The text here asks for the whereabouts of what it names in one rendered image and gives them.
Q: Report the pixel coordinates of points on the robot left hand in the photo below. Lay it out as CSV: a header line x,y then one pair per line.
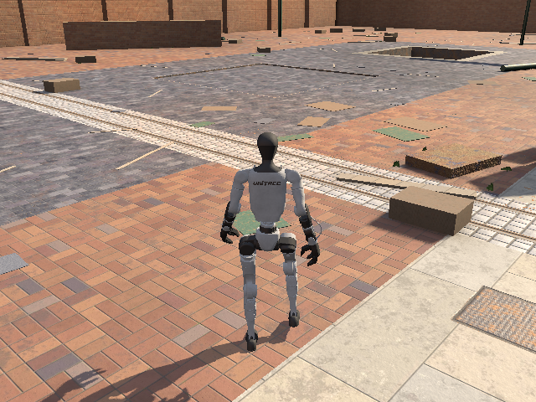
x,y
223,235

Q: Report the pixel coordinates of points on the robot left upper arm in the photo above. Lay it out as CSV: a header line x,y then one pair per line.
x,y
237,190

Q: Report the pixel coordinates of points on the robot right forearm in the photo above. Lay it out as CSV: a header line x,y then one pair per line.
x,y
306,223

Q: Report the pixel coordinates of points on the robot right thigh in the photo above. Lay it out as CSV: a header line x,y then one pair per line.
x,y
287,244

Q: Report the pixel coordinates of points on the robot right hand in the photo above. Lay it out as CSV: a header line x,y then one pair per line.
x,y
315,253

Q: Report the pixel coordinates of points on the robot left forearm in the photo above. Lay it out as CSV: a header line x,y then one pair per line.
x,y
229,219

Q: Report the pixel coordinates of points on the robot head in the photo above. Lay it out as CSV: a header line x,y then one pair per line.
x,y
267,143

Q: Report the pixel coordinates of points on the robot right upper arm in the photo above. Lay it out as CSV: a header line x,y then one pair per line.
x,y
295,178

